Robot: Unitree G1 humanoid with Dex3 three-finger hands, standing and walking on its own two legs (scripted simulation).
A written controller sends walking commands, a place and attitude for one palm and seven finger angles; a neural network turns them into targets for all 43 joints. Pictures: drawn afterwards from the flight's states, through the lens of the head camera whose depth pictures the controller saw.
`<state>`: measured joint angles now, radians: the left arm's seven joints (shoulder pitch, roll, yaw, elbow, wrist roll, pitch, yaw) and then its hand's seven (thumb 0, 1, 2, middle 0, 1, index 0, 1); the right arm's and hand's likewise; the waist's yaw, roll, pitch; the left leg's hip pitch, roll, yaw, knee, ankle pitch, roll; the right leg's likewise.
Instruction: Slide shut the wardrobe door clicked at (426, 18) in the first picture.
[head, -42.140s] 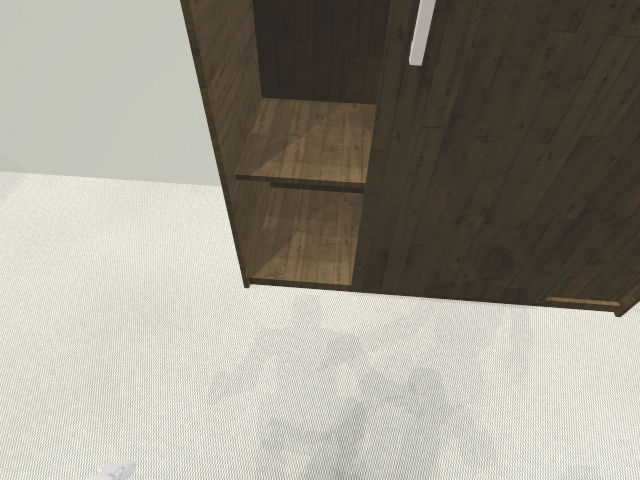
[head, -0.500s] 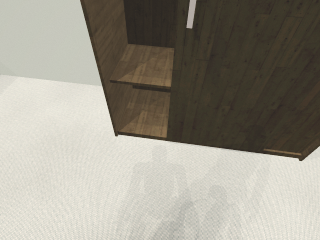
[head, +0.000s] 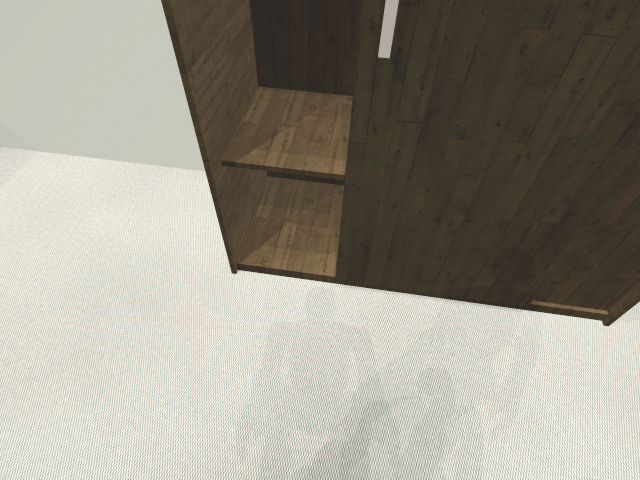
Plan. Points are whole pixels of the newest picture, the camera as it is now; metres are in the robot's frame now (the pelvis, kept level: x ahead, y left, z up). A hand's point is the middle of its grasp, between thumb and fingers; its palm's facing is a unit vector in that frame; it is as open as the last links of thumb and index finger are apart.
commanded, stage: walk to a spot facing it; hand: right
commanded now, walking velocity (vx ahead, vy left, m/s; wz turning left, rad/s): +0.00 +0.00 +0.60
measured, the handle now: out of the picture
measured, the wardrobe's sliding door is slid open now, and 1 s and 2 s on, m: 0.38 0.38 0.38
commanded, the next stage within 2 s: turn to face it in 1.84 s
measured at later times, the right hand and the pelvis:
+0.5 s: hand out of the picture +0.09 -0.21 -0.18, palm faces -0.19 +0.95 -0.26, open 7.4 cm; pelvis +0.00 -0.01 -0.01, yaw +16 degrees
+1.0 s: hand (431, 462) +0.19 -0.16 -0.19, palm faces -0.57 +0.79 -0.22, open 7.4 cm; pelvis +0.01 -0.03 -0.02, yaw +35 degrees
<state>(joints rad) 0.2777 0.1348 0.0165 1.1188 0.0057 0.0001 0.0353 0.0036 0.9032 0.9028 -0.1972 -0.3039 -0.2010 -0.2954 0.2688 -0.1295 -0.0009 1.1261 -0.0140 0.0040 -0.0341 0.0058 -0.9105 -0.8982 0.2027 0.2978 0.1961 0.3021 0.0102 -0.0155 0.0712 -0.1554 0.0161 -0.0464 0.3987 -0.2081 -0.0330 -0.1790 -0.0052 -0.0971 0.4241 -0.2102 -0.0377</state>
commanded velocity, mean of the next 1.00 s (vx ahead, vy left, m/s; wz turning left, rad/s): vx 0.00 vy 0.00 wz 0.60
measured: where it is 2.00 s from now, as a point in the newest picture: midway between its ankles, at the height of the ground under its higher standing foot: outside the picture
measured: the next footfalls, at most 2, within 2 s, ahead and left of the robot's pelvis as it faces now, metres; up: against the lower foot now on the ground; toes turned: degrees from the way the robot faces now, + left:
left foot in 0.80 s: -0.01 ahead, +0.15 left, +0.00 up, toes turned +26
left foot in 1.28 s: -0.05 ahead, +0.11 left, +0.00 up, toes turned +45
